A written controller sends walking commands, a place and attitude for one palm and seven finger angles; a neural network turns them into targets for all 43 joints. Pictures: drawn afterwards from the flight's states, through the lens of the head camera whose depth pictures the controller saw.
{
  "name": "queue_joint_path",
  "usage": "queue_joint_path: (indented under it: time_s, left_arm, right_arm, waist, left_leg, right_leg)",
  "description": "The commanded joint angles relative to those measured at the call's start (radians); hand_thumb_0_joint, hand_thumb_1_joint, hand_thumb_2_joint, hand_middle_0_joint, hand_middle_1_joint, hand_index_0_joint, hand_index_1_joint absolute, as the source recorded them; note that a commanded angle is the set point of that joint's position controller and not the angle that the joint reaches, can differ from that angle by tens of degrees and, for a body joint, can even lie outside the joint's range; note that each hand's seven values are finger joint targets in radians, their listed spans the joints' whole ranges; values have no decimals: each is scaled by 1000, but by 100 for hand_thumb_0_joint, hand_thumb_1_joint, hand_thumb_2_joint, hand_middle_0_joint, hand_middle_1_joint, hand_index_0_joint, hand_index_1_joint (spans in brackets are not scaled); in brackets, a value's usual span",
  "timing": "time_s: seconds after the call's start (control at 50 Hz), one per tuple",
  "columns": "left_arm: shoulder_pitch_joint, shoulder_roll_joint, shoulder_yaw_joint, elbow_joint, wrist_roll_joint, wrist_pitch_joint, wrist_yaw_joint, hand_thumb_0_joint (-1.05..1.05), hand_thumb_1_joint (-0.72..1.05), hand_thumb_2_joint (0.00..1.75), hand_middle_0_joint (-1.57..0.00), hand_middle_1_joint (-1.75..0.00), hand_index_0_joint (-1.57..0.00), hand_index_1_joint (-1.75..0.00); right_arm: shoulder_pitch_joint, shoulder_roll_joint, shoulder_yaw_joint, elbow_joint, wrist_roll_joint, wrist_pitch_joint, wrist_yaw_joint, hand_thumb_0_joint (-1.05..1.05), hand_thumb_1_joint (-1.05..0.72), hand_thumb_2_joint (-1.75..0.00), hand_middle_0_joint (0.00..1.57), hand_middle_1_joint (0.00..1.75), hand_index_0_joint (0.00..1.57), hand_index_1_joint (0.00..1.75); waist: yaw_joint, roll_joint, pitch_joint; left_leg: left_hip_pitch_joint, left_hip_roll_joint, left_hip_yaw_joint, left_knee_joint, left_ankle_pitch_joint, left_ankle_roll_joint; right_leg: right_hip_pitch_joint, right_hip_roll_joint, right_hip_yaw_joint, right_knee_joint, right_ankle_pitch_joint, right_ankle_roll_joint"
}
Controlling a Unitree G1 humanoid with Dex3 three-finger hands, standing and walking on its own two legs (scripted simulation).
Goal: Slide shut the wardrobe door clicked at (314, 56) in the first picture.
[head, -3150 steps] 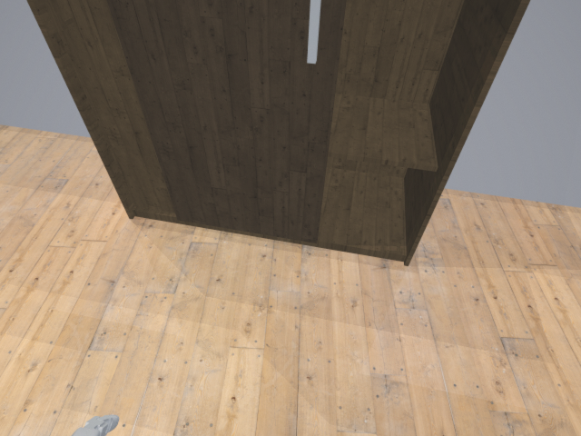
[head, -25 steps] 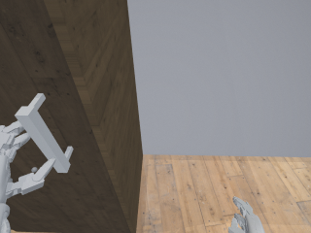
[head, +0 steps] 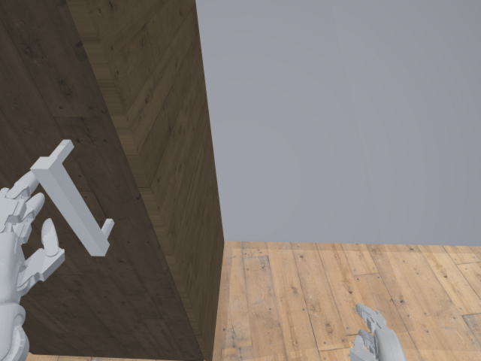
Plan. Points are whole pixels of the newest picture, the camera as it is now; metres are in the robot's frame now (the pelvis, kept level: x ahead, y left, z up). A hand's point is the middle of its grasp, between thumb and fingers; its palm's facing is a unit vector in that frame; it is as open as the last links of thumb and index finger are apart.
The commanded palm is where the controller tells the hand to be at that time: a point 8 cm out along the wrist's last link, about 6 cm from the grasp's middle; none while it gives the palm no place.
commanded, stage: step back with the hand held close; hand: left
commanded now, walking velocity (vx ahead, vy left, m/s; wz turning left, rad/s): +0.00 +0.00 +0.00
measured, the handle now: (83, 202) +0.27 +0.27 +0.17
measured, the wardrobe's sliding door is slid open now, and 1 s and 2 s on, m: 0.00 0.00 0.00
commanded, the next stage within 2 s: stop stepping back and stand still in 1.22 s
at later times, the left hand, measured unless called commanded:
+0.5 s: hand (45, 255) +0.19 +0.28 +0.16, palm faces +0.32 -0.81 -0.49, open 7.4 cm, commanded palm +0.12 +0.33 +0.17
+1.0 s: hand out of the picture +0.08 +0.36 +0.17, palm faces +0.51 -0.77 -0.37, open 7.4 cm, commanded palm +0.01 +0.38 +0.17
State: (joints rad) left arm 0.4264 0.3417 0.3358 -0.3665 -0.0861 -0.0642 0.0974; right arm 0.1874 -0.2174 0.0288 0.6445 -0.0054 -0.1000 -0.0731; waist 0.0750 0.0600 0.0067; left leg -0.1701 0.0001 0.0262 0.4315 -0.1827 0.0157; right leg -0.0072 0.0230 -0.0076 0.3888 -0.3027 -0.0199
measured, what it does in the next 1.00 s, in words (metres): walks backwards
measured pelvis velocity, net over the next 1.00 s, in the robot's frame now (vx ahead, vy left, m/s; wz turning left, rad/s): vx -0.12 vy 0.08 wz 0.04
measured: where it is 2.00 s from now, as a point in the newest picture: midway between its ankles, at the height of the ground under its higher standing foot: outside the picture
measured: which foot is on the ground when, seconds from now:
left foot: down 0.00-1.00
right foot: down 0.00-0.92, up 0.94-1.00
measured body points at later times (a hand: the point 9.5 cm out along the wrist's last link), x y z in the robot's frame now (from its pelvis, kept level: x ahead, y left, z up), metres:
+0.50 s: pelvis -0.03 +0.03 +0.00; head -0.01 +0.04 +0.45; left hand +0.16 +0.32 +0.18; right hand +0.15 -0.22 -0.08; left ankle +0.04 +0.11 -0.74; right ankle -0.05 -0.11 -0.74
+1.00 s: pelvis -0.12 +0.08 -0.02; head -0.11 +0.11 +0.43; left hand +0.05 +0.40 +0.19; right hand +0.06 -0.16 -0.09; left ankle +0.00 +0.13 -0.74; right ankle -0.11 -0.09 -0.70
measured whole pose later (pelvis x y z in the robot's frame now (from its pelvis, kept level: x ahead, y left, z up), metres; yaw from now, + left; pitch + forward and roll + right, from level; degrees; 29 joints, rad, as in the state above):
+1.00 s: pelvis -0.12 +0.08 -0.02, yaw +2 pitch -2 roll -5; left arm 0.40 0.40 0.43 -0.49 -0.01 -0.24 0.15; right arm 0.20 -0.21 -0.01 0.63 -0.02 -0.10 -0.07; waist 0.02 0.01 0.05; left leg -0.44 -0.03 0.01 0.59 -0.12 0.11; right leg -0.41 0.07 0.07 0.91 -0.41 0.02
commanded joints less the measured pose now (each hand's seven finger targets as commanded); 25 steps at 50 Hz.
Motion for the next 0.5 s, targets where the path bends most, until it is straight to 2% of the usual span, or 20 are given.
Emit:
queue_joint_path:
  time_s: [0.0,0.06,0.08,0.1,0.12,0.16,0.18,0.2,0.24,0.28,0.3,0.34,0.38,0.4,0.42,0.48]
  left_arm:
    - [-113,214,118,-222,1,-74,11,0,90,90,-20,-30,-20,-30]
    - [-104,231,135,-243,5,-88,17,0,90,90,-20,-30,-20,-30]
    - [-153,239,134,-222,6,-86,19,0,90,90,-20,-30,-20,-30]
    - [-265,358,250,-328,19,-133,30,0,90,90,-20,-30,-20,-30]
    - [-151,278,194,-220,20,-137,23,0,90,90,-20,-30,-20,-30]
    - [-77,225,145,-177,32,-129,16,0,90,90,-20,-30,-20,-30]
    - [-82,221,140,-207,33,-140,14,0,90,90,-20,-30,-20,-30]
    - [-50,219,144,-203,34,-144,16,0,90,90,-20,-30,-20,-30]
    - [1,220,148,-230,31,-149,19,0,90,90,-20,-30,-20,-30]
    - [41,243,174,-260,28,-150,24,0,90,90,-20,-30,-20,-30]
    - [53,247,178,-277,26,-151,25,0,90,90,-20,-30,-20,-30]
    - [66,274,207,-313,25,-155,30,0,90,90,-20,-30,-20,-30]
    - [78,298,235,-330,23,-163,35,0,90,90,-20,-30,-20,-30]
    - [89,274,219,-323,21,-164,35,0,90,90,-20,-30,-20,-30]
    - [99,276,223,-323,21,-166,37,0,90,90,-20,-30,-20,-30]
    - [118,284,240,-322,19,-177,38,0,90,90,-20,-30,-20,-30]
  right_arm:
    - [-167,-109,-44,-176,1,-59,-20,0,-90,-90,20,30,20,30]
    - [-165,-107,-43,-169,-4,-72,-21,0,-90,-90,20,30,20,30]
    - [-162,-111,-43,-158,-3,-70,-23,0,-90,-90,20,30,20,30]
    - [-160,-134,-42,-202,5,-47,-14,0,-90,-90,20,30,20,30]
    - [-156,-108,-36,-167,-4,-26,-13,0,-90,-90,20,30,20,30]
    - [-135,-114,-48,-188,-2,1,-4,0,-90,-90,20,30,20,30]
    - [-142,-120,-54,-195,-1,10,-5,0,-90,-90,20,30,20,30]
    - [-127,-125,-60,-202,0,17,-5,0,-90,-90,20,30,20,30]
    - [-116,-131,-68,-223,6,31,-6,0,-90,-90,20,30,20,30]
    - [-117,-135,-71,-240,9,42,-9,0,-90,-90,20,30,20,30]
    - [-115,-128,-68,-252,10,50,-10,0,-90,-90,20,30,20,30]
    - [-113,-130,-72,-268,11,58,-12,0,-90,-90,20,30,20,30]
    - [-110,-132,-76,-273,11,62,-14,0,-90,-90,20,30,20,30]
    - [-104,-130,-76,-279,13,61,-13,0,-90,-90,20,30,20,30]
    - [-101,-134,-77,-281,12,60,-13,0,-90,-90,20,30,20,30]
    - [-97,-143,-78,-283,11,49,-12,0,-90,-90,20,30,20,30]
  waist:
    - [6,-11,-38]
    - [12,18,-53]
    - [3,-1,-43]
    - [-31,-17,36]
    - [-37,-92,28]
    - [-36,-132,-1]
    - [-37,-93,-32]
    - [-39,-58,-73]
    - [-39,-17,-129]
    - [-37,-5,-173]
    - [-38,-35,-185]
    - [-38,-53,-204]
    - [-38,-27,-212]
    - [-42,-23,-207]
    - [-42,-1,-197]
    - [-40,42,-174]
  left_leg:
    - [151,19,-3,-46,77,28]
    - [161,13,-1,-41,98,26]
    - [152,12,-2,-43,90,25]
    - [96,23,-19,30,40,44]
    - [75,19,-29,67,44,45]
    - [50,21,-17,98,77,40]
    - [59,24,-11,90,123,38]
    - [76,37,-12,68,169,37]
    - [112,55,-11,44,274,41]
    - [136,70,-15,44,372,44]
    - [129,78,-23,38,400,44]
    - [116,86,-33,34,424,43]
    - [99,93,-44,22,413,43]
    - [82,99,-53,12,390,42]
    - [60,104,-63,-2,357,43]
    - [-37,124,-102,-63,178,53]
  right_leg:
    - [-184,-35,24,-127,155,16]
    - [-172,-33,24,-131,182,13]
    - [-173,-33,25,-138,171,14]
    - [-303,-88,147,-201,254,39]
    - [-300,-118,146,-187,318,42]
    - [-278,-142,150,-150,435,56]
    - [-261,-141,132,-120,502,60]
    - [-239,-135,116,-85,511,58]
    - [-229,-109,86,-45,509,70]
    - [-221,-91,69,-17,521,74]
    - [-211,-83,61,-6,512,71]
    - [-202,-71,61,12,491,60]
    - [-201,-61,56,26,439,50]
    - [-201,-56,57,33,404,45]
    - [-203,-50,57,38,365,41]
    - [-177,-29,45,64,248,38]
